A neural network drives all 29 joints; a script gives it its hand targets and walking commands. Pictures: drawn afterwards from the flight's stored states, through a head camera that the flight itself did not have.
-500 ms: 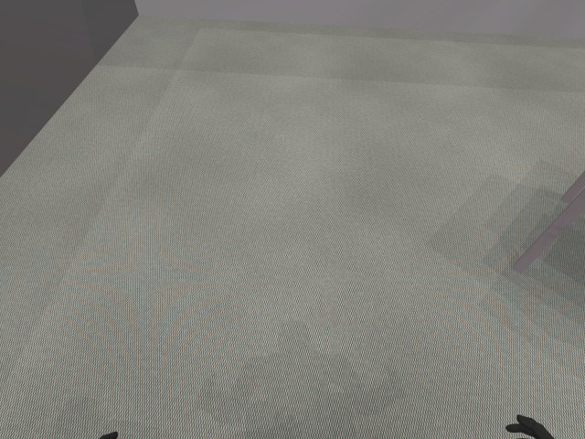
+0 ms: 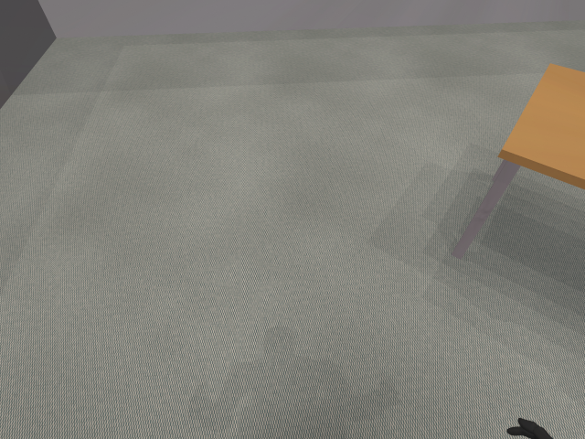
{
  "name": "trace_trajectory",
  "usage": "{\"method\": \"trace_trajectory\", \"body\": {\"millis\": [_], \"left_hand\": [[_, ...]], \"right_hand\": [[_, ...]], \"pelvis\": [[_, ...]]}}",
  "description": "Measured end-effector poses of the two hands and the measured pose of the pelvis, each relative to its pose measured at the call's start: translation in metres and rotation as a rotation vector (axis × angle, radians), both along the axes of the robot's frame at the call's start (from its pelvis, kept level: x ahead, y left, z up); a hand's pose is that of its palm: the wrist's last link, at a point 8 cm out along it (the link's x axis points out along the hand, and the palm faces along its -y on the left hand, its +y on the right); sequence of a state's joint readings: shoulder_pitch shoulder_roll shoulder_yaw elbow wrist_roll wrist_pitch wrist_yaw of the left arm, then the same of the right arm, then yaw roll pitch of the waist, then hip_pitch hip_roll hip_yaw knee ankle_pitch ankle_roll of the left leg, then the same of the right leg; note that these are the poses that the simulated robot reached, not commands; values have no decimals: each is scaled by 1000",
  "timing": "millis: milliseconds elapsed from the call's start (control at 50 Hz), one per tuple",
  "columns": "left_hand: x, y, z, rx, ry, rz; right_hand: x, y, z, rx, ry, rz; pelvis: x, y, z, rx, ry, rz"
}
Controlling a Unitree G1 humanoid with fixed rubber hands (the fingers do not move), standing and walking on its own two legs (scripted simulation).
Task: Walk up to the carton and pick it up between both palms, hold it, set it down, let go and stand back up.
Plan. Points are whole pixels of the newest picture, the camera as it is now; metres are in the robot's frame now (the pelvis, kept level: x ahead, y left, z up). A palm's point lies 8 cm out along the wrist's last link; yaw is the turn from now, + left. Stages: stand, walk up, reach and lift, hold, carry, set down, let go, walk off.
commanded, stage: walk up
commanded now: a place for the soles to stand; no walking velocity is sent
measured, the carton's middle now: out of the picture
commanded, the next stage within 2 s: none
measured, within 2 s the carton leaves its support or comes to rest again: neither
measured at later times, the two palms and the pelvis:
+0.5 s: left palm out of the picture +0.17 +0.16 -0.10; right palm out of the picture +0.13 -0.45 -0.09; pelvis +0.06 -0.13 -0.01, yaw -8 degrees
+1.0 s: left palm (308, 351) +0.29 +0.01 -0.10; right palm out of the picture +0.13 -0.59 -0.10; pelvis +0.12 -0.26 -0.02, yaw -16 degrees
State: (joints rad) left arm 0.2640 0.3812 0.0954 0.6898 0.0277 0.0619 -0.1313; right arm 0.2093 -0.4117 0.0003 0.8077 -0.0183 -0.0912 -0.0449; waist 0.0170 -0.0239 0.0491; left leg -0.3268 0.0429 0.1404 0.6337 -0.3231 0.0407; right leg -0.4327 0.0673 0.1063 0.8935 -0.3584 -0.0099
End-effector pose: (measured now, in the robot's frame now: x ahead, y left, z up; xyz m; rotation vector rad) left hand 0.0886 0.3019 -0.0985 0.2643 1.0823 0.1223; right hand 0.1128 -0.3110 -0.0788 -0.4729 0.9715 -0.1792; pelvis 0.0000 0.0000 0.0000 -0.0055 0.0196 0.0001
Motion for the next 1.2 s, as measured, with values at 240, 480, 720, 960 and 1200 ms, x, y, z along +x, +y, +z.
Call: {"method": "trace_trajectory", "body": {"millis": [240, 480, 720, 960, 1200], "left_hand": [[87, -87, 2, 15, -87, -129], [76, -136, -2, 28, 8, -113], [145, -189, 0, -4, -11, -211], [202, -289, -8, 37, -69, -295], [229, -318, -8, 16, -3, -305]], "right_hand": [[-6, -88, -8, 2, -7, -102], [16, -137, -14, 23, -3, -127], [9, -189, 18, -41, 23, -207], [9, -276, -27, 14, 28, -300], [35, -300, -4, -10, 30, -305]], "pelvis": [[27, -77, -10, 18, -9, -75], [56, -127, -9, 4, -36, -139], [84, -170, 7, -22, 0, -196], [111, -258, -21, -7, -56, -285], [148, -282, -6, -18, -18, -308]]}}
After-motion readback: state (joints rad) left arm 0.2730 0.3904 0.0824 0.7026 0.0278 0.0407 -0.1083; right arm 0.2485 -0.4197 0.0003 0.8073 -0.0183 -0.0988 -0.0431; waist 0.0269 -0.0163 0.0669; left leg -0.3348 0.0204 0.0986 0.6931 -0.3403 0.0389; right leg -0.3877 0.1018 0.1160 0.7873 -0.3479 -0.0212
